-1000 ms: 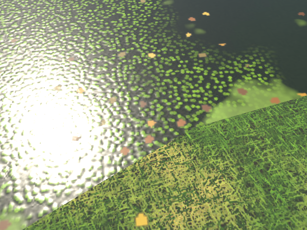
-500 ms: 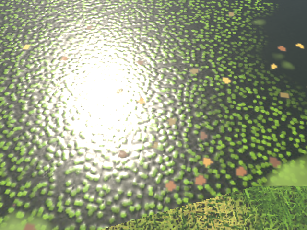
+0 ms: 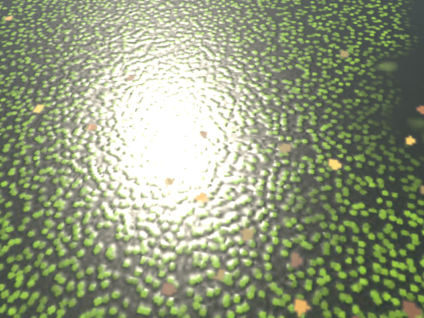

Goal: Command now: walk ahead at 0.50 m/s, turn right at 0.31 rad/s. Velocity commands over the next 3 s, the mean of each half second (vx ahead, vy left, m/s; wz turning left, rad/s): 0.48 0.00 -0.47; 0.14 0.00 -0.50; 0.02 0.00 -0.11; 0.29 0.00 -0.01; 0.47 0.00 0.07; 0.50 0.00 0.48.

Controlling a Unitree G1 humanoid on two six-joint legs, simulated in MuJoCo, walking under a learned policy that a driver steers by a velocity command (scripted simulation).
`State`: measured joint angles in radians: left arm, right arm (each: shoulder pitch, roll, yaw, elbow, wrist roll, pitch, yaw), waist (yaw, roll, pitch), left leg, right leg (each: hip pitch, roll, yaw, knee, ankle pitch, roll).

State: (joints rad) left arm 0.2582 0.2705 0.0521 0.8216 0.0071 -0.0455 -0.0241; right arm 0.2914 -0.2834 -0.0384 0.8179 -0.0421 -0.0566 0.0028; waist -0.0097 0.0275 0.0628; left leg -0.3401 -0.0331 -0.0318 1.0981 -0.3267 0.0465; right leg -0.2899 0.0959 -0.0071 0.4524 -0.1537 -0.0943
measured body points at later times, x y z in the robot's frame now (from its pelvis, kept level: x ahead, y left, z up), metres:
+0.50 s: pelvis +0.28 +0.05 -0.06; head +0.30 +0.05 +0.39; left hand +0.31 +0.35 -0.18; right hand +0.47 -0.25 -0.11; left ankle +0.42 +0.13 -0.81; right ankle +0.06 -0.06 -0.73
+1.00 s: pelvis +0.39 +0.06 -0.09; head +0.41 +0.05 +0.36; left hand +0.69 +0.12 -0.18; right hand +0.25 -0.16 -0.22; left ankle +0.41 +0.14 -0.83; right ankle +0.38 -0.05 -0.81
